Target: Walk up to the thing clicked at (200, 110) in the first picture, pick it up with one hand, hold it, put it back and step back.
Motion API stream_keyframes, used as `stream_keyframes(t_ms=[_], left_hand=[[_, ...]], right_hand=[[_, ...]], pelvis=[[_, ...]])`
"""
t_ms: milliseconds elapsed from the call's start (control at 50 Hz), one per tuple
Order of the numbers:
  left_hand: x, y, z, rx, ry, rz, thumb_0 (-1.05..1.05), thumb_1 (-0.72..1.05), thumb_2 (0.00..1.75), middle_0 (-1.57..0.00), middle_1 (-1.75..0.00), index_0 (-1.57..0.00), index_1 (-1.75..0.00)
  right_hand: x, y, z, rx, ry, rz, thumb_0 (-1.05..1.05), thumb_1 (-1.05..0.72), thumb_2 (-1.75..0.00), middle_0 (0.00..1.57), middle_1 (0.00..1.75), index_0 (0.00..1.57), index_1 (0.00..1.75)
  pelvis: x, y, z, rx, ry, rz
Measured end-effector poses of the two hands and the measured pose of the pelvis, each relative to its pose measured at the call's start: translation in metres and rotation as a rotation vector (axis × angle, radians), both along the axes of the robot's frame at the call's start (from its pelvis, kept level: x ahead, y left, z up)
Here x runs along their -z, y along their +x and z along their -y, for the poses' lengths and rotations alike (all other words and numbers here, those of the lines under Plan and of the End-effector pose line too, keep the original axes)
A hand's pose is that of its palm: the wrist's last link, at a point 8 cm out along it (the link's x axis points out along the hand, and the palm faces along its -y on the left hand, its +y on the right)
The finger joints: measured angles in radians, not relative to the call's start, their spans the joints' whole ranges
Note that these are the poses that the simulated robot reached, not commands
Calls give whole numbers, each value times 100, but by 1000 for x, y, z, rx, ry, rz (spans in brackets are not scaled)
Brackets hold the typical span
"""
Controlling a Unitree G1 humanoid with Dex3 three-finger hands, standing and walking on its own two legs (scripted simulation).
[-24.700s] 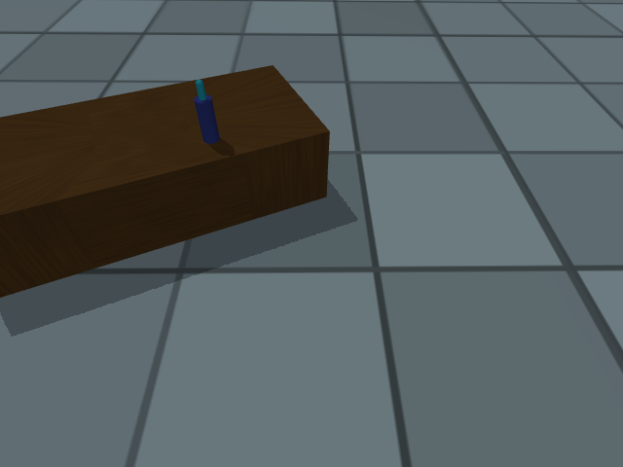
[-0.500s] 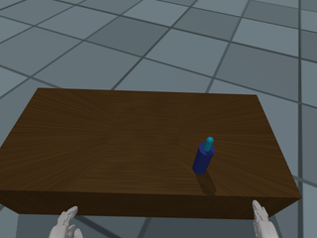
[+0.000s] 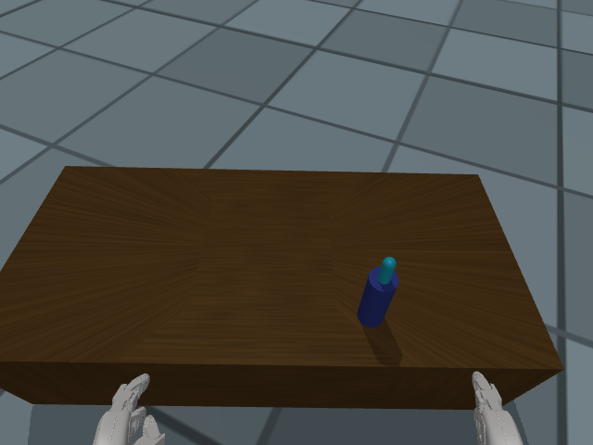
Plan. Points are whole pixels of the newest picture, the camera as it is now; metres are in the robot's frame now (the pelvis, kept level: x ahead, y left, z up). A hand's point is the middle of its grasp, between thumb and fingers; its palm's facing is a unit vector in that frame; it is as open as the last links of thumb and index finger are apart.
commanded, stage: home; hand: right
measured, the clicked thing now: (379, 290) +0.49 -0.17 -0.25
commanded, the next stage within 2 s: stand in 0.80 s
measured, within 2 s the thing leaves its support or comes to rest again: neither
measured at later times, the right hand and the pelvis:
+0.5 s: hand (452, 444) +0.17 -0.19 -0.06, palm faces +0.11 +0.96 -0.27, open 17.5 cm; pelvis +0.00 -0.01 +0.00, yaw +0 degrees
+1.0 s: hand out of the picture +0.16 -0.19 -0.06, palm faces +0.09 +0.95 -0.29, open 17.2 cm; pelvis -0.01 +0.00 +0.00, yaw +0 degrees
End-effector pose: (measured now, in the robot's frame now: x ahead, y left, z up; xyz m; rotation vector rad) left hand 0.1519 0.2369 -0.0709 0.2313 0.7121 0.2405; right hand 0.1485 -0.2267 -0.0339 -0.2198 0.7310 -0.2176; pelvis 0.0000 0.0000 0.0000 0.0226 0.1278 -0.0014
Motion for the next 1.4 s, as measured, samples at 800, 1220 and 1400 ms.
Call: stream_keyframes(t_ms=[800,1220,1400], left_hand=[[2,-10,7,-10,7,10,1,90,90,-20,-30,-21,-31],[14,-48,-36,59,38,-318,1,90,90,-20,-30,-21,-30],[10,-78,-40,-10,29,-471,1,90,90,-20,-30,-20,-30]], right_hand=[[0,-6,7,-2,-6,-8,-1,56,-4,6,5,5,5],[44,-40,61,-76,-75,-263,0,-7,-63,19,26,19,27],[49,-75,79,-7,-64,-429,1,-67,-85,20,29,20,30]], pelvis=[[3,-6,7,-2,5,3],[-14,1,8,-1,-26,100],[-31,9,15,-2,-20,129]])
